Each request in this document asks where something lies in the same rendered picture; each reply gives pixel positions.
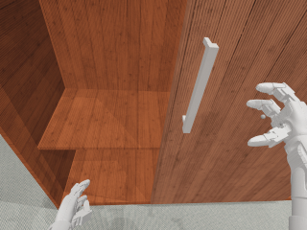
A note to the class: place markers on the right robot forearm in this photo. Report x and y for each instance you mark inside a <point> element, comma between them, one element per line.
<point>296,150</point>

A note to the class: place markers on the robot right hand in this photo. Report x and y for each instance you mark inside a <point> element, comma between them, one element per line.
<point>294,115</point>

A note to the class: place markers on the handle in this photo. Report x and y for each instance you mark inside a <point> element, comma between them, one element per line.
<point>207,62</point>

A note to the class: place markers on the left robot forearm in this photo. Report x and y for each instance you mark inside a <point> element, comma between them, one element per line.
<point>61,225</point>

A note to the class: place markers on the wardrobe door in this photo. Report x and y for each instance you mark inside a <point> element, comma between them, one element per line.
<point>260,41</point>

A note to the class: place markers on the robot left hand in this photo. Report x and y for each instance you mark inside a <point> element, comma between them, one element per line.
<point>69,209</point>

